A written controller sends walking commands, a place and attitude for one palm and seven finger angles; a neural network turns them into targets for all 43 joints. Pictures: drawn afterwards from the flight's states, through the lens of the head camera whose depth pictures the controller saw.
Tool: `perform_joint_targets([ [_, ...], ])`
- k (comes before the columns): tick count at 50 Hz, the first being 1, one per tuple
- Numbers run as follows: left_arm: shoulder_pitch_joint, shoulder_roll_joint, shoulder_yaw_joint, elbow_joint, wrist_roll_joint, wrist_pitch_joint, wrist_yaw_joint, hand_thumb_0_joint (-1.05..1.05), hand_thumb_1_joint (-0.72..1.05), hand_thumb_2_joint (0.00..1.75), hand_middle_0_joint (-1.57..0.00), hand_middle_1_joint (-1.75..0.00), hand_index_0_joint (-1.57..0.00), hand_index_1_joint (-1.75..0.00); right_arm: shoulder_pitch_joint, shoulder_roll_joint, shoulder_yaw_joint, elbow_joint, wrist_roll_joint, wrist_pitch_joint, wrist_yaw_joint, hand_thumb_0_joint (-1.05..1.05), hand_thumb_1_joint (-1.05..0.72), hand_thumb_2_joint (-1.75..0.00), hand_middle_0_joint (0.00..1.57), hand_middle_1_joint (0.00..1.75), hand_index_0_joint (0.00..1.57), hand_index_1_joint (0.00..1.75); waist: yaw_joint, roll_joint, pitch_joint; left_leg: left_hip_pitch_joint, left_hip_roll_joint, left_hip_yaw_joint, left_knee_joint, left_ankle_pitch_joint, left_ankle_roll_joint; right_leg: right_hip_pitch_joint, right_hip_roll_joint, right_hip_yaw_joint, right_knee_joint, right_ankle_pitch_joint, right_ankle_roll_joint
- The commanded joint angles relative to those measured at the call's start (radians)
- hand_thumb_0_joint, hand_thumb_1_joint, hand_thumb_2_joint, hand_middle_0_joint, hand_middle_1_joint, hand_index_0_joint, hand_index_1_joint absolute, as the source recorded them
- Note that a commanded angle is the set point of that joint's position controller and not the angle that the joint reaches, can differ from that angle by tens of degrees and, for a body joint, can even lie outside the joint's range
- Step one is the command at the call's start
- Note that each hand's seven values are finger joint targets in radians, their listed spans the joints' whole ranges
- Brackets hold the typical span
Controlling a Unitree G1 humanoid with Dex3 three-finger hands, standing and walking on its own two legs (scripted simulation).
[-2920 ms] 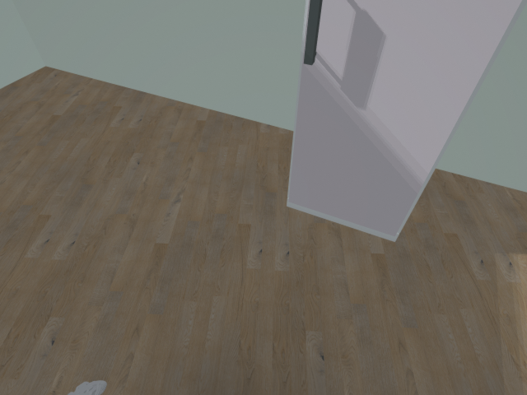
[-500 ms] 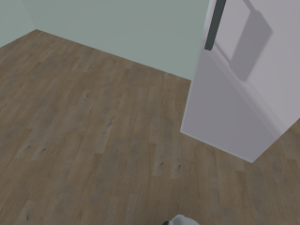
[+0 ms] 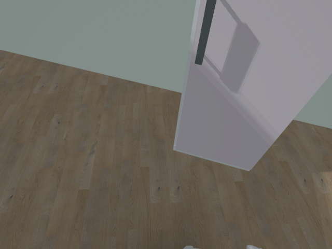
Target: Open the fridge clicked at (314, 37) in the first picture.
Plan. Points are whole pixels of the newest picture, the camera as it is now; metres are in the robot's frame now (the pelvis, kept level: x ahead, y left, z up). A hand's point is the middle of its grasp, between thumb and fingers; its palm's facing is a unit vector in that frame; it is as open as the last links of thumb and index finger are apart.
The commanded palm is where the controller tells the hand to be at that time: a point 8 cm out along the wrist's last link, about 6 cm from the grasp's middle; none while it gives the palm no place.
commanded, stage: turn to face it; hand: left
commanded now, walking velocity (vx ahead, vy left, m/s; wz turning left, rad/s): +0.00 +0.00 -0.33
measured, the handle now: (206, 29) +0.77 -0.05 +0.16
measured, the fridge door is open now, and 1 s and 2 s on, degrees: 0 0 0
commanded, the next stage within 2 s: take the last steps up to it in 0.14 s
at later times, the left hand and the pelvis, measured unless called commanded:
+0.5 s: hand out of the picture +0.12 +0.13 -0.15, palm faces -0.14 -0.96 -0.22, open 7.3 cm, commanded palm none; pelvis +0.02 -0.04 +0.00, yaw -10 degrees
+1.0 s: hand (125, 215) +0.23 +0.14 -0.17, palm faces -0.17 -0.97 -0.16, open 7.3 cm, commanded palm none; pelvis +0.17 -0.03 +0.01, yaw -13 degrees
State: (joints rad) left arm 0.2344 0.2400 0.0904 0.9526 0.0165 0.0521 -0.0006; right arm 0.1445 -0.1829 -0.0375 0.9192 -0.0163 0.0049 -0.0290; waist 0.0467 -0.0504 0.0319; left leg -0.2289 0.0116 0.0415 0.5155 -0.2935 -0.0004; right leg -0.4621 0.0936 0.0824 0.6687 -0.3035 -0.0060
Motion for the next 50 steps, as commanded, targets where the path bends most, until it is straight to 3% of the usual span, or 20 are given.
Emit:
perform_joint_targets([
  [1,0.018,0.102,0.039,-0.065,0.018,-0.008,-0.011,0.00,0.90,0.90,-0.20,-0.30,-0.20,-0.30,-0.039,-0.154,-0.026,-0.084,-0.010,-0.017,-0.021,0.00,-0.90,-0.90,0.20,0.30,0.20,0.30,0.002,0.186,0.009,0.009,0.313,-0.181,-0.248,0.350,0.139,-0.112,-0.072,-0.014,0.478,-0.099,0.055],
  [4,0.028,0.064,0.021,-0.052,0.010,-0.004,-0.016,0.00,0.90,0.90,-0.20,-0.30,-0.20,-0.30,0.010,-0.145,-0.025,-0.061,-0.008,-0.024,-0.020,0.00,-0.90,-0.90,0.20,0.30,0.20,0.30,-0.008,0.160,-0.017,0.093,0.241,-0.046,-0.193,0.504,0.124,-0.128,-0.090,-0.063,0.510,-0.057,0.065],
  [11,-0.100,0.025,-0.013,-0.080,0.003,-0.012,-0.013,0.00,0.90,0.90,-0.20,-0.30,-0.20,-0.30,0.176,-0.193,-0.047,0.025,-0.015,-0.012,-0.010,0.00,-0.90,-0.90,0.20,0.30,0.20,0.30,-0.097,0.258,-0.024,0.204,0.295,-0.032,-0.114,0.655,0.139,0.024,-0.111,-0.160,0.093,-0.149,0.054],
  [13,-0.074,0.023,-0.015,-0.062,0.001,-0.023,-0.013,0.00,0.90,0.90,-0.20,-0.30,-0.20,-0.30,0.189,-0.204,-0.051,0.042,-0.015,-0.010,-0.006,0.00,-0.90,-0.90,0.20,0.30,0.20,0.30,-0.090,0.269,-0.055,0.197,0.297,-0.027,-0.083,0.614,0.119,0.109,-0.097,-0.178,-0.028,-0.106,0.037],
  [15,0.011,0.047,-0.009,-0.028,0.005,-0.037,-0.017,0.00,0.90,0.90,-0.20,-0.30,-0.20,-0.30,0.174,-0.200,-0.051,0.048,-0.009,-0.009,0.000,0.00,-0.90,-0.90,0.20,0.30,0.20,0.30,-0.042,0.217,-0.097,0.088,0.267,0.009,0.007,0.351,0.064,0.318,-0.097,-0.189,-0.243,0.056,0.022],
  [16,0.076,0.111,0.003,-0.001,0.012,-0.051,-0.012,0.00,0.90,0.90,-0.20,-0.30,-0.20,-0.30,0.178,-0.158,-0.043,0.044,0.003,-0.012,0.007,0.00,-0.90,-0.90,0.20,0.30,0.20,0.30,-0.011,0.069,-0.132,-0.096,0.218,0.078,0.166,0.145,0.009,0.531,-0.218,-0.049,-0.314,0.094,-0.024],
  [17,0.160,0.219,0.026,0.026,0.015,-0.059,0.001,0.00,0.90,0.90,-0.20,-0.30,-0.20,-0.30,0.111,-0.067,-0.014,-0.006,0.006,-0.014,0.014,0.00,-0.90,-0.90,0.20,0.30,0.20,0.30,0.038,-0.259,-0.114,-0.391,0.074,0.154,0.421,-0.333,-0.049,0.641,-0.468,0.307,-0.388,0.184,-0.129],
  [18,0.205,0.214,0.020,0.037,-0.001,-0.055,0.012,0.00,0.90,0.90,-0.20,-0.30,-0.20,-0.30,0.027,-0.111,-0.018,-0.030,-0.006,-0.005,0.010,0.00,-0.90,-0.90,0.20,0.30,0.20,0.30,0.074,-0.178,-0.071,-0.427,0.090,0.016,0.536,-0.363,-0.038,0.532,-0.504,0.325,-0.419,0.120,-0.203],
  [20,0.110,0.155,0.016,0.032,0.003,-0.060,0.020,0.00,0.90,0.90,-0.20,-0.30,-0.20,-0.30,0.023,-0.105,-0.027,-0.005,-0.010,-0.003,0.023,0.00,-0.90,-0.90,0.20,0.30,0.20,0.30,0.031,-0.163,0.031,-0.456,0.127,-0.011,0.603,-0.229,-0.027,0.409,-0.430,0.277,-0.481,-0.204,-0.199],
  [23,0.033,0.084,-0.013,0.023,0.006,-0.083,0.017,0.00,0.90,0.90,-0.20,-0.30,-0.20,-0.30,0.092,-0.089,-0.032,0.041,-0.019,-0.006,0.036,0.00,-0.90,-0.90,0.20,0.30,0.20,0.30,-0.043,-0.076,0.086,-0.351,0.130,0.021,0.549,-0.085,-0.046,0.258,-0.352,0.108,-0.475,-0.062,-0.160],
  [26,0.068,0.077,-0.019,0.047,0.006,-0.100,0.015,0.00,0.90,0.90,-0.20,-0.30,-0.20,-0.30,0.113,-0.062,-0.032,0.057,-0.016,-0.008,0.043,0.00,-0.90,-0.90,0.20,0.30,0.20,0.30,-0.050,-0.076,0.075,-0.313,0.117,0.049,0.455,-0.017,-0.057,0.265,-0.324,0.059,-0.481,0.021,-0.157],
  [32,0.107,0.099,-0.011,0.087,0.011,-0.108,0.013,0.00,0.90,0.90,-0.20,-0.30,-0.20,-0.30,0.057,-0.049,-0.028,0.035,-0.008,-0.036,0.050,0.00,-0.90,-0.90,0.20,0.30,0.20,0.30,-0.034,-0.080,0.066,-0.230,0.104,0.058,0.188,-0.031,-0.034,0.314,-0.343,0.078,-0.443,0.032,-0.175],
  [35,0.096,0.086,-0.010,0.099,0.003,-0.102,0.008,0.00,0.90,0.90,-0.20,-0.30,-0.20,-0.30,0.185,-0.061,-0.030,0.082,-0.007,-0.053,0.039,0.00,-0.90,-0.90,0.20,0.30,0.20,0.30,-0.096,0.007,0.038,0.043,0.054,0.107,0.008,0.071,-0.021,0.199,-0.276,0.015,-0.312,0.002,-0.132],
  [36,0.109,0.051,-0.016,0.100,-0.001,-0.098,0.004,0.00,0.90,0.90,-0.20,-0.30,-0.20,-0.30,0.280,-0.105,-0.039,0.118,-0.011,-0.063,0.029,0.00,-0.90,-0.90,0.20,0.30,0.20,0.30,-0.128,0.129,0.003,0.208,0.092,0.033,-0.063,0.015,-0.002,0.104,-0.215,-0.029,-0.132,0.028,-0.102],
  [37,0.121,-0.012,-0.027,0.081,-0.009,-0.096,-0.005,0.00,0.90,0.90,-0.20,-0.30,-0.20,-0.30,0.398,-0.203,-0.062,0.146,-0.025,-0.070,0.020,0.00,-0.90,-0.90,0.20,0.30,0.20,0.30,-0.161,0.375,-0.046,0.318,0.332,-0.304,-0.207,-0.116,0.078,-0.061,-0.095,-0.149,0.170,-0.123,-0.046],
  [38,0.087,-0.009,-0.029,0.050,-0.002,-0.098,-0.005,0.00,0.90,0.90,-0.20,-0.30,-0.20,-0.30,0.447,-0.243,-0.064,0.152,-0.020,-0.059,0.014,0.00,-0.90,-0.90,0.20,0.30,0.20,0.30,-0.163,0.397,-0.037,0.290,0.458,-0.504,-0.343,-0.213,0.147,-0.153,-0.065,-0.136,0.388,-0.270,-0.039],
  [39,0.060,0.014,-0.024,0.048,0.008,-0.092,-0.005,0.00,0.90,0.90,-0.20,-0.30,-0.20,-0.30,0.394,-0.222,-0.058,0.142,-0.016,-0.052,0.009,0.00,-0.90,-0.90,0.20,0.30,0.20,0.30,-0.150,0.318,0.007,0.204,0.459,-0.499,-0.366,-0.315,0.174,-0.170,-0.125,-0.080,0.494,-0.234,-0.051],
  [42,0.046,-0.017,-0.020,0.079,0.015,-0.091,-0.020,0.00,0.90,0.90,-0.20,-0.30,-0.20,-0.30,0.260,-0.087,-0.017,0.120,-0.011,-0.076,0.000,0.00,-0.90,-0.90,0.20,0.30,0.20,0.30,-0.086,0.131,0.095,0.066,0.340,-0.238,-0.360,-0.032,0.125,-0.153,-0.193,-0.070,0.517,-0.012,-0.032],
  [45,0.111,-0.053,-0.024,0.109,0.011,-0.075,-0.017,0.00,0.90,0.90,-0.20,-0.30,-0.20,-0.30,0.262,-0.062,-0.011,0.139,-0.004,-0.092,-0.007,0.00,-0.90,-0.90,0.20,0.30,0.20,0.30,-0.047,0.141,0.035,0.105,0.282,-0.059,-0.324,0.307,0.118,-0.105,-0.191,-0.098,0.466,0.059,-0.002],
  [50,0.026,-0.056,-0.023,0.073,0.008,-0.061,-0.016,0.00,0.90,0.90,-0.20,-0.30,-0.20,-0.30,0.300,-0.058,-0.013,0.171,-0.004,-0.086,-0.005,0.00,-0.90,-0.90,0.20,0.30,0.20,0.30,-0.054,0.158,0.084,0.110,0.268,0.008,-0.329,0.386,0.144,-0.124,-0.210,-0.132,0.278,0.102,0.015],
])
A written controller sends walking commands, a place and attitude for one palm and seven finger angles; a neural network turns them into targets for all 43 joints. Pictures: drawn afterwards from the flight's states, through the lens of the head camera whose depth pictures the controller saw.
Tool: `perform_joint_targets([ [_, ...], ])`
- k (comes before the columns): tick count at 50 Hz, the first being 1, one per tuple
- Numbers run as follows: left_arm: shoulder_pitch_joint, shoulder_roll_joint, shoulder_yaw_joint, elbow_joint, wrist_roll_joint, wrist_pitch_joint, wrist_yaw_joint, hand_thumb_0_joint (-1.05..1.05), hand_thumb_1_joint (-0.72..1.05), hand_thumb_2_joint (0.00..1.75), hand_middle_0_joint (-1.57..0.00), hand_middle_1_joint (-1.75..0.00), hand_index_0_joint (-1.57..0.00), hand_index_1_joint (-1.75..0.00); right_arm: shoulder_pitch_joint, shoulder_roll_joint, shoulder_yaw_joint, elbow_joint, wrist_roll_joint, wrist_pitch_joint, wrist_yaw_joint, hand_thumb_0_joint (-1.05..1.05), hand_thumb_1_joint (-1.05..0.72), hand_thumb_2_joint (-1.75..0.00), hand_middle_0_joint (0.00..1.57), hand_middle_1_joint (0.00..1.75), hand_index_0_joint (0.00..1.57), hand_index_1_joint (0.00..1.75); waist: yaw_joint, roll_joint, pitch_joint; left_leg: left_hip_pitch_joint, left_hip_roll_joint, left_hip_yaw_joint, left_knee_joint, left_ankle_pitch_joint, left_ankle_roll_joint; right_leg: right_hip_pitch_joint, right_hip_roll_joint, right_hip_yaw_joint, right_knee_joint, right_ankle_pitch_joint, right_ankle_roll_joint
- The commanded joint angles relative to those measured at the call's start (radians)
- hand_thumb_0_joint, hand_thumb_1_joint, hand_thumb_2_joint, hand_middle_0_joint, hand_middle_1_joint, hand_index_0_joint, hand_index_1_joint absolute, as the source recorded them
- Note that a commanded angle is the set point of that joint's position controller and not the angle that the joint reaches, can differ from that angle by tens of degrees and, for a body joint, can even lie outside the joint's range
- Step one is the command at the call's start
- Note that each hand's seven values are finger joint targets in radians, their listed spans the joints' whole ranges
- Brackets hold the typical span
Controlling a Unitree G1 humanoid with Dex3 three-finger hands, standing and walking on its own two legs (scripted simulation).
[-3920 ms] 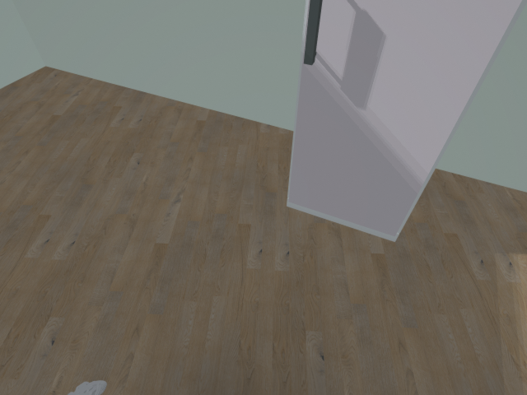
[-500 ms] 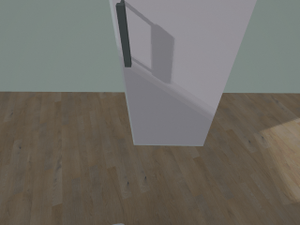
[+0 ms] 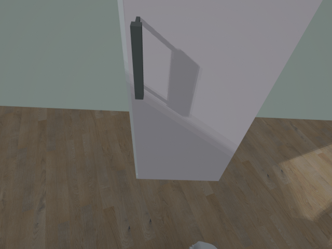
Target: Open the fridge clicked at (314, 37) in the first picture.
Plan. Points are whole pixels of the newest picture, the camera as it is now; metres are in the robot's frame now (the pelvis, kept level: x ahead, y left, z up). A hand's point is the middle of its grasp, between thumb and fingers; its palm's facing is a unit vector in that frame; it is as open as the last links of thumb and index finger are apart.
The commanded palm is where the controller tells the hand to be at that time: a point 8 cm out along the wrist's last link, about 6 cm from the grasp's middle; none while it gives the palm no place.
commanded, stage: take the last steps up to it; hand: left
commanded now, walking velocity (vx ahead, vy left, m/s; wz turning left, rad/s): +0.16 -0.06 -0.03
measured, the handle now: (138, 61) +0.59 +0.12 +0.15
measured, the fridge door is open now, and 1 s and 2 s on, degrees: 0 0 0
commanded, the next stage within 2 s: come to a stop and stand still in 0.04 s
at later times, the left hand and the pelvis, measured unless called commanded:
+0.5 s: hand (121, 241) +0.18 +0.13 -0.16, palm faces +0.08 -0.96 -0.27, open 7.2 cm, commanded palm none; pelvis +0.09 -0.06 -0.01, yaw +1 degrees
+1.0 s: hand out of the picture +0.01 +0.22 -0.19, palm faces +0.10 -0.97 -0.20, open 7.3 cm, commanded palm none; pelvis +0.03 +0.03 +0.00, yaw +1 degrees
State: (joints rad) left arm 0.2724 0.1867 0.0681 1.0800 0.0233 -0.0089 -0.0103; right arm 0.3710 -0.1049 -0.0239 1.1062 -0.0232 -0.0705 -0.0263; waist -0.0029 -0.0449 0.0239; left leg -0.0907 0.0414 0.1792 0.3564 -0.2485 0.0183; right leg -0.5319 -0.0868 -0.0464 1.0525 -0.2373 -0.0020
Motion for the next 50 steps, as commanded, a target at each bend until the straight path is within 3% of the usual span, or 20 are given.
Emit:
perform_joint_targets([
  [1,-0.035,-0.006,-0.004,-0.062,0.000,0.000,-0.007,0.00,0.90,0.90,-0.20,-0.30,-0.20,-0.30,0.073,-0.139,-0.030,-0.012,0.001,-0.007,-0.006,0.00,-0.90,-0.90,0.20,0.30,0.20,0.30,-0.007,0.163,0.100,-0.025,0.237,-0.118,-0.166,0.329,0.129,-0.041,-0.029,-0.018,-0.170,0.032,0.011],
  [5,-0.101,-0.010,-0.004,-0.088,-0.001,-0.008,-0.004,0.00,0.90,0.90,-0.20,-0.30,-0.20,-0.30,0.082,-0.147,-0.043,0.003,-0.007,0.010,-0.003,0.00,-0.90,-0.90,0.20,0.30,0.20,0.30,-0.028,0.202,0.132,-0.046,0.260,-0.116,-0.116,0.281,0.124,0.052,-0.007,-0.055,-0.362,0.005,-0.004],
  [8,0.033,0.011,0.004,-0.045,0.004,-0.022,0.002,0.00,0.90,0.90,-0.20,-0.30,-0.20,-0.30,0.056,-0.146,-0.042,0.007,-0.003,0.023,-0.004,0.00,-0.90,-0.90,0.20,0.30,0.20,0.30,0.038,0.138,0.068,-0.110,0.208,-0.079,0.061,0.242,0.079,0.311,0.041,-0.087,-0.510,0.098,-0.015],
  [9,0.123,0.064,0.011,-0.013,0.008,-0.039,0.012,0.00,0.90,0.90,-0.20,-0.30,-0.20,-0.30,0.073,-0.118,-0.035,0.015,0.003,0.021,0.000,0.00,-0.90,-0.90,0.20,0.30,0.20,0.30,0.075,0.029,-0.001,-0.163,0.146,-0.047,0.230,0.201,0.031,0.464,-0.006,-0.018,-0.576,0.251,-0.021],
  [10,0.169,0.149,0.024,0.000,0.011,-0.058,0.030,0.00,0.90,0.90,-0.20,-0.30,-0.20,-0.30,0.138,-0.049,-0.020,0.006,0.016,0.021,0.004,0.00,-0.90,-0.90,0.20,0.30,0.20,0.30,0.063,-0.194,-0.123,-0.295,0.038,-0.010,0.450,-0.131,-0.026,0.622,-0.255,0.271,-0.623,0.569,-0.088],
  [11,0.175,0.190,0.018,-0.010,-0.009,-0.054,0.033,0.00,0.90,0.90,-0.20,-0.30,-0.20,-0.30,0.154,-0.072,-0.020,-0.002,0.027,0.038,-0.008,0.00,-0.90,-0.90,0.20,0.30,0.20,0.30,0.041,-0.180,-0.195,-0.211,0.011,-0.108,0.570,-0.374,-0.035,0.553,-0.348,0.315,-0.671,0.827,-0.162],
  [12,0.085,0.187,0.013,-0.030,-0.008,-0.047,0.038,0.00,0.90,0.90,-0.20,-0.30,-0.20,-0.30,0.149,-0.086,-0.030,0.004,0.028,0.046,-0.013,0.00,-0.90,-0.90,0.20,0.30,0.20,0.30,0.010,-0.085,-0.144,-0.208,0.026,-0.155,0.600,-0.363,-0.030,0.495,-0.325,0.227,-0.655,0.907,-0.191],
  [13,0.054,0.164,0.017,-0.037,-0.005,-0.041,0.044,0.00,0.90,0.90,-0.20,-0.30,-0.20,-0.30,0.141,-0.056,-0.031,0.008,0.030,0.061,-0.011,0.00,-0.90,-0.90,0.20,0.30,0.20,0.30,0.014,-0.185,-0.169,-0.231,0.024,-0.149,0.670,-0.350,-0.037,0.474,-0.316,0.239,-0.641,0.945,-0.181],
  [19,-0.027,0.134,0.026,-0.076,-0.003,-0.005,0.070,0.00,0.90,0.90,-0.20,-0.30,-0.20,-0.30,-0.017,-0.102,-0.056,-0.038,0.010,0.136,0.001,0.00,-0.90,-0.90,0.20,0.30,0.20,0.30,0.024,-0.010,-0.067,-0.359,0.004,-0.207,0.840,-0.209,-0.075,0.349,-0.298,0.141,-0.686,0.768,-0.176],
  [25,-0.059,0.154,0.028,-0.111,0.002,0.001,0.075,0.00,0.90,0.90,-0.20,-0.30,-0.20,-0.30,-0.084,-0.145,-0.067,-0.107,-0.004,0.155,0.019,0.00,-0.90,-0.90,0.20,0.30,0.20,0.30,0.015,-0.091,-0.116,-0.410,-0.007,-0.228,0.834,-0.110,-0.096,0.365,-0.274,0.128,-0.723,0.486,-0.162],
  [31,-0.080,0.187,0.030,-0.139,0.020,0.022,0.052,0.00,0.90,0.90,-0.20,-0.30,-0.20,-0.30,-0.135,-0.157,-0.056,-0.145,0.002,0.131,0.032,0.00,-0.90,-0.90,0.20,0.30,0.20,0.30,0.027,-0.165,-0.049,-0.265,-0.010,-0.148,0.545,-0.159,-0.071,0.238,-0.227,0.159,-0.836,-0.065,-0.131],
  [35,-0.077,0.210,0.035,-0.130,0.020,0.034,0.047,0.00,0.90,0.90,-0.20,-0.30,-0.20,-0.30,-0.066,-0.153,-0.043,-0.134,0.011,0.106,0.029,0.00,-0.90,-0.90,0.20,0.30,0.20,0.30,0.007,-0.142,-0.057,-0.115,-0.024,-0.107,0.245,-0.160,-0.046,0.202,-0.200,0.172,-0.832,-0.184,-0.108],
  [36,-0.084,0.204,0.033,-0.127,0.013,0.040,0.046,0.00,0.90,0.90,-0.20,-0.30,-0.20,-0.30,-0.001,-0.150,-0.039,-0.111,0.012,0.098,0.026,0.00,-0.90,-0.90,0.20,0.30,0.20,0.30,-0.020,-0.121,-0.067,-0.015,-0.029,-0.096,0.103,-0.082,-0.038,0.151,-0.175,0.143,-0.788,-0.219,-0.072],
  [37,-0.071,0.167,0.021,-0.125,0.002,0.045,0.041,0.00,0.90,0.90,-0.20,-0.30,-0.20,-0.30,0.030,-0.177,-0.042,-0.101,0.010,0.090,0.023,0.00,-0.90,-0.90,0.20,0.30,0.20,0.30,-0.029,0.017,-0.070,0.031,0.006,-0.150,-0.012,-0.080,-0.032,0.103,-0.114,0.087,-0.670,-0.239,-0.030],
  [38,-0.044,0.101,0.009,-0.131,-0.011,0.052,0.037,0.00,0.90,0.90,-0.20,-0.30,-0.20,-0.30,-0.002,-0.249,-0.055,-0.120,0.000,0.084,0.019,0.00,-0.90,-0.90,0.20,0.30,0.20,0.30,-0.019,0.299,-0.011,-0.060,0.206,-0.431,-0.182,-0.258,0.020,0.001,0.001,-0.006,-0.450,-0.253,0.022],
  [39,-0.064,0.083,0.003,-0.139,-0.006,0.058,0.038,0.00,0.90,0.90,-0.20,-0.30,-0.20,-0.30,-0.103,-0.290,-0.055,-0.171,0.001,0.091,0.010,0.00,-0.90,-0.90,0.20,0.30,0.20,0.30,-0.005,0.373,0.071,-0.275,0.305,-0.510,-0.264,-0.285,0.052,0.033,0.043,0.013,-0.324,-0.241,0.030],
  [40,-0.054,0.088,0.008,-0.129,-0.007,0.060,0.034,0.00,0.90,0.90,-0.20,-0.30,-0.20,-0.30,-0.189,-0.282,-0.042,-0.193,-0.007,0.092,0.000,0.00,-0.90,-0.90,0.20,0.30,0.20,0.30,0.030,0.298,0.100,-0.414,0.301,-0.474,-0.283,-0.313,0.093,0.115,0.026,0.063,-0.240,-0.199,0.023],
  [41,-0.054,0.094,0.013,-0.100,0.007,0.071,0.035,0.00,0.90,0.90,-0.20,-0.30,-0.20,-0.30,-0.220,-0.249,-0.037,-0.176,-0.007,0.085,-0.005,0.00,-0.90,-0.90,0.20,0.30,0.20,0.30,0.036,0.320,0.108,-0.402,0.220,-0.403,-0.272,-0.227,0.044,0.123,0.047,0.095,-0.177,-0.150,0.023],
  [44,0.034,0.088,0.013,-0.050,0.004,0.056,0.029,0.00,0.90,0.90,-0.20,-0.30,-0.20,-0.30,-0.198,-0.191,-0.016,-0.146,0.008,0.070,-0.016,0.00,-0.90,-0.90,0.20,0.30,0.20,0.30,0.062,0.182,0.082,-0.244,0.144,-0.285,-0.182,-0.012,0.055,0.072,0.066,0.088,-0.070,-0.079,0.026],
  [50,-0.006,0.047,-0.025,-0.034,-0.008,0.034,0.043,0.00,0.90,0.90,-0.20,-0.30,-0.20,-0.30,-0.030,-0.156,-0.014,-0.049,0.010,0.052,-0.030,0.00,-0.90,-0.90,0.20,0.30,0.20,0.30,-0.005,0.183,-0.019,0.069,0.192,-0.319,-0.086,0.443,0.133,0.115,0.034,0.052,-0.321,-0.180,0.044],
])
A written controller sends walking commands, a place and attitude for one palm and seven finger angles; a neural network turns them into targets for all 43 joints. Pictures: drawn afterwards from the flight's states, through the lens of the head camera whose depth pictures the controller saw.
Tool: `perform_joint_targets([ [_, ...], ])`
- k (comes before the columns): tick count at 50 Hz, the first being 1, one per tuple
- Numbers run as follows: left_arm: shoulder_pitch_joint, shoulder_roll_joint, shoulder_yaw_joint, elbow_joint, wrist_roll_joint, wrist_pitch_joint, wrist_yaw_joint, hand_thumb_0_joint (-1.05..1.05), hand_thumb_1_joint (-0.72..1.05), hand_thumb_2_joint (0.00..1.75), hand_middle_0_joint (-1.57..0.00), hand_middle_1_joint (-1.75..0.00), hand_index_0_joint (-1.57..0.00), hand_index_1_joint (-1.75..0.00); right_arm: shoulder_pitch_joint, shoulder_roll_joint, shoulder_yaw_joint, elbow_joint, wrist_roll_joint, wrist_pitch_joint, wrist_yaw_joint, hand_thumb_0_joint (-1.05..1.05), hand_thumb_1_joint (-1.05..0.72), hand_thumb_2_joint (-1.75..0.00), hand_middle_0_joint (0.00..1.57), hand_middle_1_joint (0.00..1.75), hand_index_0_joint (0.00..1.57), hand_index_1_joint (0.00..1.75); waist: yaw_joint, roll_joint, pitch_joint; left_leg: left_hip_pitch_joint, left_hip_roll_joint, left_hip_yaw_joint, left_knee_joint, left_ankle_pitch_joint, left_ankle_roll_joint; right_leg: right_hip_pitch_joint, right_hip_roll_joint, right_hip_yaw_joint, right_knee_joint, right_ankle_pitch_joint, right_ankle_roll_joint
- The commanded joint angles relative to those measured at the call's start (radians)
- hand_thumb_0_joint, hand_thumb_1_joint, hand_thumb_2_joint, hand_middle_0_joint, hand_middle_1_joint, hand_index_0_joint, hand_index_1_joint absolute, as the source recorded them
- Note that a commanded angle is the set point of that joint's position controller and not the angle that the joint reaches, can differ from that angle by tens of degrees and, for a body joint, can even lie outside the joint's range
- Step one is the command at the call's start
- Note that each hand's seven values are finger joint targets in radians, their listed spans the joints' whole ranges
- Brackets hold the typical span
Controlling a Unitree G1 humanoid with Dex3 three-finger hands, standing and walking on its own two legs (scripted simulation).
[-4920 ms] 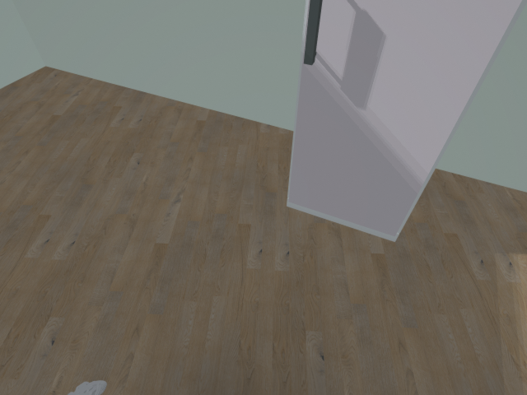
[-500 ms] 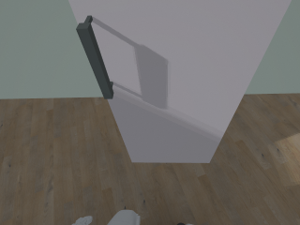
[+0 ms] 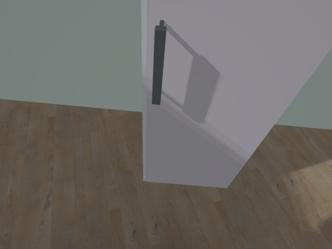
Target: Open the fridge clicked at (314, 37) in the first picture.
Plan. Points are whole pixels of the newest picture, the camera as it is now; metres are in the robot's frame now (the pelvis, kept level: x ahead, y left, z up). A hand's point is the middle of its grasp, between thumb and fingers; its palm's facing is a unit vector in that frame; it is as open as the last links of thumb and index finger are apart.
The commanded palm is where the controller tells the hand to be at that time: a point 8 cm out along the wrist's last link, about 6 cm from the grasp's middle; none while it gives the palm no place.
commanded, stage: come to a stop and stand still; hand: left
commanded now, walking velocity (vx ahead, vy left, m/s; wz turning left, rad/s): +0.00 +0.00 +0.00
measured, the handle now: (158, 66) +0.56 +0.08 +0.15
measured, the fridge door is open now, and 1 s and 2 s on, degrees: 0 0 0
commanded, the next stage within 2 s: look again from close up in 0.72 s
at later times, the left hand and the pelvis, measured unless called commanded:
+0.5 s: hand out of the picture -0.04 +0.15 -0.18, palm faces +0.02 -0.98 -0.18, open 7.3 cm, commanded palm none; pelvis -0.04 -0.01 +0.00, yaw -1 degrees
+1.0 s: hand out of the picture -0.05 +0.14 -0.18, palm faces +0.03 -0.98 -0.20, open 7.3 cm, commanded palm none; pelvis -0.03 -0.01 -0.01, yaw +1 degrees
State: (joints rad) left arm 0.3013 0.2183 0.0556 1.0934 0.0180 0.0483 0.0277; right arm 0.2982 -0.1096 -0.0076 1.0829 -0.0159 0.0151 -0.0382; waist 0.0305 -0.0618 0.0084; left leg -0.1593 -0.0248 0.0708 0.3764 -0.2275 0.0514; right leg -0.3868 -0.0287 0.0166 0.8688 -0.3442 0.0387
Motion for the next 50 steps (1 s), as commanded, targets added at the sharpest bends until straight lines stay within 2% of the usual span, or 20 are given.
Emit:
perform_joint_targets([
  [1,-0.043,0.010,-0.017,-0.044,-0.005,-0.023,0.006,0.00,0.90,0.90,-0.20,-0.30,-0.20,-0.30,0.061,-0.151,-0.034,-0.014,0.002,-0.032,-0.018,0.00,-0.90,-0.90,0.20,0.30,0.20,0.30,-0.050,0.201,-0.007,0.136,0.268,-0.225,-0.101,0.441,0.108,0.013,-0.023,-0.017,-0.195,-0.098,-0.002],
  [4,0.000,-0.001,-0.023,-0.006,-0.010,-0.032,0.012,0.00,0.90,0.90,-0.20,-0.30,-0.20,-0.30,0.082,-0.147,-0.034,0.019,0.006,-0.033,-0.014,0.00,-0.90,-0.90,0.20,0.30,0.20,0.30,-0.034,0.165,-0.027,0.130,0.244,-0.227,-0.048,0.547,0.089,0.147,-0.016,-0.026,-0.428,0.028,-0.016],
  [5,0.044,-0.004,-0.025,0.020,-0.011,-0.039,0.015,0.00,0.90,0.90,-0.20,-0.30,-0.20,-0.30,0.076,-0.138,-0.030,0.026,0.011,-0.036,-0.013,0.00,-0.90,-0.90,0.20,0.30,0.20,0.30,-0.016,0.136,-0.040,0.085,0.223,-0.206,-0.026,0.484,0.059,0.232,-0.028,-0.022,-0.525,0.161,-0.021],
  [6,0.068,0.006,-0.027,0.035,-0.011,-0.045,0.020,0.00,0.90,0.90,-0.20,-0.30,-0.20,-0.30,0.076,-0.115,-0.027,0.027,0.017,-0.039,-0.011,0.00,-0.90,-0.90,0.20,0.30,0.20,0.30,-0.022,0.090,-0.046,0.023,0.192,-0.177,-0.016,0.387,0.022,0.307,-0.068,0.019,-0.544,0.260,-0.037],
  [7,0.063,0.010,-0.031,0.040,-0.011,-0.051,0.023,0.00,0.90,0.90,-0.20,-0.30,-0.20,-0.30,0.064,-0.097,-0.022,0.027,0.021,-0.040,-0.008,0.00,-0.90,-0.90,0.20,0.30,0.20,0.30,-0.028,0.065,-0.019,-0.010,0.155,-0.141,-0.019,0.292,-0.007,0.305,-0.109,0.054,-0.532,0.327,-0.057],
  [8,0.046,0.014,-0.036,0.042,-0.012,-0.054,0.023,0.00,0.90,0.90,-0.20,-0.30,-0.20,-0.30,0.064,-0.085,-0.018,0.031,0.021,-0.041,-0.006,0.00,-0.90,-0.90,0.20,0.30,0.20,0.30,-0.037,0.048,0.014,-0.025,0.134,-0.133,-0.040,0.223,-0.022,0.280,-0.130,0.055,-0.523,0.350,-0.070],
  [9,0.042,0.006,-0.036,0.040,-0.009,-0.055,0.024,0.00,0.90,0.90,-0.20,-0.30,-0.20,-0.30,0.067,-0.079,-0.017,0.035,0.017,-0.037,-0.003,0.00,-0.90,-0.90,0.20,0.30,0.20,0.30,-0.036,0.031,0.007,-0.013,0.128,-0.130,-0.039,0.260,-0.024,0.278,-0.124,0.045,-0.510,0.373,-0.075],
  [10,0.043,0.000,-0.036,0.044,-0.010,-0.062,0.025,0.00,0.90,0.90,-0.20,-0.30,-0.20,-0.30,0.067,-0.087,-0.016,0.046,0.011,-0.034,-0.004,0.00,-0.90,-0.90,0.20,0.30,0.20,0.30,-0.038,-0.059,0.006,0.010,0.128,-0.112,-0.030,0.252,-0.025,0.262,-0.107,0.049,-0.508,0.392,-0.076],
  [11,0.039,-0.009,-0.042,0.043,-0.012,-0.064,0.025,0.00,0.90,0.90,-0.20,-0.30,-0.20,-0.30,0.074,-0.096,-0.016,0.054,0.011,-0.036,-0.004,0.00,-0.90,-0.90,0.20,0.30,0.20,0.30,-0.041,-0.064,0.005,0.029,0.131,-0.107,-0.035,0.241,-0.023,0.249,-0.108,0.047,-0.513,0.381,-0.074],
  [16,0.030,-0.013,-0.044,0.036,-0.014,-0.056,0.024,0.00,0.90,0.90,-0.20,-0.30,-0.20,-0.30,0.073,-0.083,-0.009,0.077,0.011,-0.029,0.000,0.00,-0.90,-0.90,0.20,0.30,0.20,0.30,-0.038,0.034,0.102,-0.010,0.129,-0.109,-0.079,0.091,-0.023,0.181,-0.085,0.054,-0.560,0.160,-0.068],
  [22,0.047,-0.012,-0.045,0.033,-0.012,-0.054,0.020,0.00,0.90,0.90,-0.20,-0.30,-0.20,-0.30,0.077,-0.082,-0.009,0.077,0.007,-0.017,0.002,0.00,-0.90,-0.90,0.20,0.30,0.20,0.30,-0.040,0.053,0.146,-0.042,0.120,-0.111,-0.093,-0.032,-0.026,0.125,-0.077,0.070,-0.589,0.041,-0.072],
  [30,0.070,-0.020,-0.046,0.034,-0.013,-0.062,0.017,0.00,0.90,0.90,-0.20,-0.30,-0.20,-0.30,0.075,-0.083,-0.007,0.070,0.007,-0.022,0.000,0.00,-0.90,-0.90,0.20,0.30,0.20,0.30,-0.043,0.061,0.088,-0.009,0.121,-0.108,-0.068,0.012,-0.026,0.130,-0.080,0.076,-0.595,0.057,-0.074],
  [40,0.095,-0.034,-0.050,0.051,-0.013,-0.069,0.019,0.00,0.90,0.90,-0.20,-0.30,-0.20,-0.30,0.071,-0.082,-0.004,0.071,0.010,-0.028,-0.004,0.00,-0.90,-0.90,0.20,0.30,0.20,0.30,-0.040,0.060,0.088,-0.004,0.129,-0.109,-0.060,0.076,-0.027,0.151,-0.076,0.070,-0.590,0.131,-0.074],
  [41,0.149,-0.005,-0.060,0.056,0.012,-0.103,0.051,0.00,0.90,0.90,-0.20,-0.30,-0.20,-0.30,-0.032,-0.123,0.005,-0.008,0.011,-0.051,0.015,0.00,-0.90,-0.90,0.20,0.30,0.20,0.30,0.000,0.086,0.105,-0.090,0.126,-0.085,0.150,0.149,-0.050,0.145,-0.113,0.099,-0.562,0.421,-0.061],
  [42,0.100,0.035,-0.051,0.002,0.001,-0.106,0.043,0.00,0.90,0.90,-0.20,-0.30,-0.20,-0.30,0.034,-0.081,0.002,-0.033,0.005,-0.038,0.020,0.00,-0.90,-0.90,0.20,0.30,0.20,0.30,-0.068,0.080,0.041,-0.072,0.094,-0.100,0.127,-0.039,-0.044,0.128,-0.146,0.133,-0.582,0.134,-0.101],
  [43,0.064,0.021,-0.052,-0.015,0.000,-0.102,0.033,0.00,0.90,0.90,-0.20,-0.30,-0.20,-0.30,0.051,-0.087,-0.003,-0.018,-0.002,-0.036,0.021,0.00,-0.90,-0.90,0.20,0.30,0.20,0.30,-0.072,0.132,0.076,-0.073,0.091,-0.102,0.103,-0.042,-0.038,0.077,-0.122,0.118,-0.574,-0.036,-0.120],
  [44,0.068,0.020,-0.050,-0.016,-0.001,-0.109,0.031,0.00,0.90,0.90,-0.20,-0.30,-0.20,-0.30,0.085,-0.089,0.005,-0.024,-0.008,-0.041,0.024,0.00,-0.90,-0.90,0.20,0.30,0.20,0.30,-0.073,0.152,0.004,-0.060,0.098,-0.109,0.112,0.048,-0.027,0.116,-0.095,0.076,-0.522,0.046,-0.121],
  [45,0.076,0.004,-0.051,-0.015,-0.005,-0.109,0.028,0.00,0.90,0.90,-0.20,-0.30,-0.20,-0.30,0.086,-0.086,0.005,-0.029,-0.006,-0.045,0.021,0.00,-0.90,-0.90,0.20,0.30,0.20,0.30,-0.065,0.149,0.004,-0.071,0.106,-0.114,0.100,0.051,-0.020,0.128,-0.081,0.065,-0.503,0.058,-0.120],
  [48,0.075,-0.016,-0.058,-0.018,-0.007,-0.102,0.022,0.00,0.90,0.90,-0.20,-0.30,-0.20,-0.30,0.081,-0.100,0.006,-0.043,-0.003,-0.048,0.016,0.00,-0.90,-0.90,0.20,0.30,0.20,0.30,-0.055,0.049,0.037,-0.099,0.114,-0.130,0.067,0.051,-0.007,0.127,-0.062,0.055,-0.474,0.071,-0.112],
  [50,0.076,-0.018,-0.058,-0.021,-0.005,-0.099,0.021,0.00,0.90,0.90,-0.20,-0.30,-0.20,-0.30,0.079,-0.107,0.009,-0.044,-0.003,-0.053,0.015,0.00,-0.90,-0.90,0.20,0.30,0.20,0.30,-0.046,0.045,0.057,-0.103,0.120,-0.135,0.055,0.100,0.001,0.130,-0.055,0.044,-0.449,0.127,-0.106],
])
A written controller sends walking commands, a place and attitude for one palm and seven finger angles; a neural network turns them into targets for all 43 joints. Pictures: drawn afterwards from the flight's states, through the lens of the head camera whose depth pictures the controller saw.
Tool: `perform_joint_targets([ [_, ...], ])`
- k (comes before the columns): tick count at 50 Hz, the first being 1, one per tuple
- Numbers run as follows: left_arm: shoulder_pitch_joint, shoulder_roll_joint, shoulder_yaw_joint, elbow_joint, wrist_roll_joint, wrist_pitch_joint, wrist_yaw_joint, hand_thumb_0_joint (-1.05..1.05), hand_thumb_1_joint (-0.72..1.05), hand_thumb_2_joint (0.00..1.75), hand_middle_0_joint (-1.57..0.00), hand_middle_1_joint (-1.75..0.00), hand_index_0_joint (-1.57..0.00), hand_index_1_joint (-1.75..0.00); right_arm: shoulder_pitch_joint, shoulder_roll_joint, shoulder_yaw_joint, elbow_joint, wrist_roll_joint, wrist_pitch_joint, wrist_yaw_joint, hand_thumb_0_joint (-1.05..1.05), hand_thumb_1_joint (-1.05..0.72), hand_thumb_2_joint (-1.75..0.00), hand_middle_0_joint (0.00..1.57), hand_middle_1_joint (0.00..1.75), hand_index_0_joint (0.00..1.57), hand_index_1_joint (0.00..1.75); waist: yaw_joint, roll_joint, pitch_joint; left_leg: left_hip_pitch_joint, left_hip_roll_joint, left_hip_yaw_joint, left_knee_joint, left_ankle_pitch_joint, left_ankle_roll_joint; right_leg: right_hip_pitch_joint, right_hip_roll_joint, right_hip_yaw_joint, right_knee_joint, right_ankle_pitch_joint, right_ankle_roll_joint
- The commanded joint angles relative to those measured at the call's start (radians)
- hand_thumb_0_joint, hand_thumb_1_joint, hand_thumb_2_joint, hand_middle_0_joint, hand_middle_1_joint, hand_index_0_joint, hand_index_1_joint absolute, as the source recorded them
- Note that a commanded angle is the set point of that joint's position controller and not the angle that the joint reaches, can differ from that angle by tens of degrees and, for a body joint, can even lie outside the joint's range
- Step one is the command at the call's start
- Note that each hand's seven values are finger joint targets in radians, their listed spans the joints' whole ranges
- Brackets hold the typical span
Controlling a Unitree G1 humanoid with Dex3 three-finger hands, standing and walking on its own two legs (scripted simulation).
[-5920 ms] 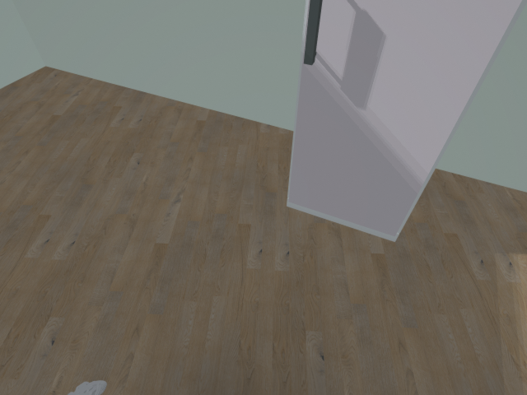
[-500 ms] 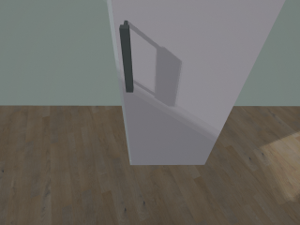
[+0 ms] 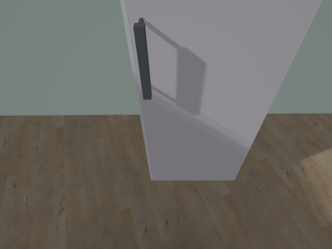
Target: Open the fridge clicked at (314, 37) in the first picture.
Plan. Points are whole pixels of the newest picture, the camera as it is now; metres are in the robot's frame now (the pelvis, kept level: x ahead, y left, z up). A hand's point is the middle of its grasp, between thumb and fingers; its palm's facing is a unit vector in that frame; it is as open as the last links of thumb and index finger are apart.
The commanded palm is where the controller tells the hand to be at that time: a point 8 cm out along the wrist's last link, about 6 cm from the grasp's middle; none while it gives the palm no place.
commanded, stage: look again from close up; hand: left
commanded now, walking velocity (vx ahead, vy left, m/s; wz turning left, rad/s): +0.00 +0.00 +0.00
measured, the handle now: (144, 62) +0.60 +0.09 +0.16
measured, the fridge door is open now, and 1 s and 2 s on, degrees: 0 0 0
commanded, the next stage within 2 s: none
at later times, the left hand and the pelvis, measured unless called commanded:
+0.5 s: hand out of the picture +0.02 +0.16 -0.17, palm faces +0.01 -0.98 -0.19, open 7.3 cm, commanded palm none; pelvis +0.01 -0.01 +0.00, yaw -1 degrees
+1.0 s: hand out of the picture -0.01 +0.15 -0.17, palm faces +0.02 -0.98 -0.18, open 7.3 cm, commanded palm none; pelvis +0.01 -0.01 +0.00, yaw -1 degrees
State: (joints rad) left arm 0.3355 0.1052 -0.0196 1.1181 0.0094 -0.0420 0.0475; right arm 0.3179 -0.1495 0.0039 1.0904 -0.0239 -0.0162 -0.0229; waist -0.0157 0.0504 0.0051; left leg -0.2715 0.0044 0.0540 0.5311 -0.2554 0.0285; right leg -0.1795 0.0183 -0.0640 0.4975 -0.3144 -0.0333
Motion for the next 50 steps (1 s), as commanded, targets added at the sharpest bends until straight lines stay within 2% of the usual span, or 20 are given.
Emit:
perform_joint_targets([
  [1,0.045,0.099,0.019,-0.049,0.002,-0.007,0.001,0.00,0.90,0.90,-0.20,-0.30,-0.20,-0.30,0.059,-0.071,-0.002,-0.049,0.006,-0.023,-0.002,0.00,-0.90,-0.90,0.20,0.30,0.20,0.30,0.004,-0.092,0.064,0.003,0.092,-0.118,-0.105,0.135,0.025,-0.067,-0.102,0.123,-0.076,0.109,-0.030],
  [6,0.048,0.123,0.025,-0.059,0.002,-0.002,0.001,0.00,0.90,0.90,-0.20,-0.30,-0.20,-0.30,0.043,-0.085,0.000,-0.039,0.007,-0.028,-0.006,0.00,-0.90,-0.90,0.20,0.30,0.20,0.30,0.015,-0.096,0.063,0.021,0.091,-0.104,-0.113,0.192,0.023,-0.045,-0.113,0.126,-0.067,0.189,-0.022],
  [8,0.046,0.127,0.026,-0.063,0.001,0.002,0.001,0.00,0.90,0.90,-0.20,-0.30,-0.20,-0.30,0.039,-0.090,0.000,-0.037,0.007,-0.025,-0.007,0.00,-0.90,-0.90,0.20,0.30,0.20,0.30,0.016,-0.091,0.067,0.028,0.092,-0.099,-0.118,0.176,0.022,-0.049,-0.112,0.128,-0.074,0.179,-0.021],
  [10,0.038,0.139,0.028,-0.068,0.002,0.005,0.000,0.00,0.90,0.90,-0.20,-0.30,-0.20,-0.30,0.032,-0.095,-0.001,-0.033,0.007,-0.026,-0.008,0.00,-0.90,-0.90,0.20,0.30,0.20,0.30,0.018,-0.054,0.070,0.029,0.093,-0.100,-0.124,0.191,0.023,-0.044,-0.112,0.127,-0.070,0.185,-0.021],
  [14,0.041,0.146,0.029,-0.071,0.004,0.008,-0.002,0.00,0.90,0.90,-0.20,-0.30,-0.20,-0.30,0.015,-0.094,-0.002,-0.030,0.008,-0.024,-0.008,0.00,-0.90,-0.90,0.20,0.30,0.20,0.30,0.023,-0.064,0.060,0.038,0.095,-0.093,-0.124,0.171,0.022,-0.036,-0.114,0.134,-0.086,0.180,-0.020],
  [20,0.032,0.158,0.030,-0.074,0.004,0.009,-0.005,0.00,0.90,0.90,-0.20,-0.30,-0.20,-0.30,0.004,-0.103,-0.004,-0.026,0.010,-0.023,-0.010,0.00,-0.90,-0.90,0.20,0.30,0.20,0.30,0.017,-0.059,0.033,0.059,0.096,-0.088,-0.115,0.193,0.018,-0.019,-0.120,0.139,-0.091,0.233,-0.020],
  [22,0.034,0.156,0.029,-0.071,0.003,0.011,-0.005,0.00,0.90,0.90,-0.20,-0.30,-0.20,-0.30,-0.001,-0.103,-0.004,-0.021,0.010,-0.022,-0.011,0.00,-0.90,-0.90,0.20,0.30,0.20,0.30,0.018,-0.039,0.036,0.065,0.098,-0.086,-0.119,0.188,0.016,-0.024,-0.120,0.138,-0.095,0.225,-0.020],
  [25,0.037,0.157,0.029,-0.065,0.005,0.011,-0.006,0.00,0.90,0.90,-0.20,-0.30,-0.20,-0.30,-0.004,-0.101,-0.005,-0.018,0.011,-0.021,-0.012,0.00,-0.90,-0.90,0.20,0.30,0.20,0.30,0.017,-0.054,0.040,0.065,0.098,-0.083,-0.118,0.189,0.015,-0.021,-0.121,0.137,-0.100,0.236,-0.019],
  [28,0.038,0.149,0.026,-0.061,0.004,0.014,-0.008,0.00,0.90,0.90,-0.20,-0.30,-0.20,-0.30,-0.009,-0.100,-0.004,-0.014,0.011,-0.018,-0.012,0.00,-0.90,-0.90,0.20,0.30,0.20,0.30,0.017,-0.043,0.060,0.062,0.099,-0.088,-0.131,0.161,0.015,-0.038,-0.119,0.140,-0.114,0.191,-0.019],
  [30,0.046,0.147,0.027,-0.058,0.005,0.013,-0.007,0.00,0.90,0.90,-0.20,-0.30,-0.20,-0.30,-0.008,-0.101,-0.005,-0.012,0.012,-0.019,-0.012,0.00,-0.90,-0.90,0.20,0.30,0.20,0.30,0.018,-0.039,0.047,0.071,0.101,-0.089,-0.129,0.171,0.017,-0.032,-0.118,0.138,-0.113,0.197,-0.018],
  [34,0.052,0.142,0.025,-0.050,0.006,0.014,-0.009,0.00,0.90,0.90,-0.20,-0.30,-0.20,-0.30,-0.011,-0.096,-0.005,-0.007,0.012,-0.016,-0.011,0.00,-0.90,-0.90,0.20,0.30,0.20,0.30,0.019,-0.059,0.065,0.064,0.101,-0.089,-0.138,0.138,0.016,-0.042,-0.119,0.140,-0.130,0.162,-0.018],
  [38,0.056,0.134,0.024,-0.047,0.004,0.016,-0.010,0.00,0.90,0.90,-0.20,-0.30,-0.20,-0.30,-0.014,-0.095,-0.003,-0.003,0.011,-0.015,-0.012,0.00,-0.90,-0.90,0.20,0.30,0.20,0.30,0.019,-0.040,0.074,0.060,0.100,-0.094,-0.151,0.121,0.016,-0.051,-0.117,0.143,-0.136,0.130,-0.018],
  [45,0.067,0.132,0.024,-0.039,0.005,0.012,-0.009,0.00,0.90,0.90,-0.20,-0.30,-0.20,-0.30,-0.007,-0.095,-0.004,0.003,0.012,-0.018,-0.012,0.00,-0.90,-0.90,0.20,0.30,0.20,0.30,0.021,-0.065,0.038,0.080,0.103,-0.088,-0.143,0.165,0.016,-0.026,-0.124,0.139,-0.130,0.190,-0.017],
  [50,0.073,0.130,0.024,-0.036,0.005,0.012,-0.009,0.00,0.90,0.90,-0.20,-0.30,-0.20,-0.30,-0.005,-0.089,-0.002,0.009,0.013,-0.018,-0.013,0.00,-0.90,-0.90,0.20,0.30,0.20,0.30,0.023,-0.069,0.057,0.071,0.102,-0.084,-0.144,0.164,0.014,-0.027,-0.125,0.142,-0.136,0.203,-0.017],
])
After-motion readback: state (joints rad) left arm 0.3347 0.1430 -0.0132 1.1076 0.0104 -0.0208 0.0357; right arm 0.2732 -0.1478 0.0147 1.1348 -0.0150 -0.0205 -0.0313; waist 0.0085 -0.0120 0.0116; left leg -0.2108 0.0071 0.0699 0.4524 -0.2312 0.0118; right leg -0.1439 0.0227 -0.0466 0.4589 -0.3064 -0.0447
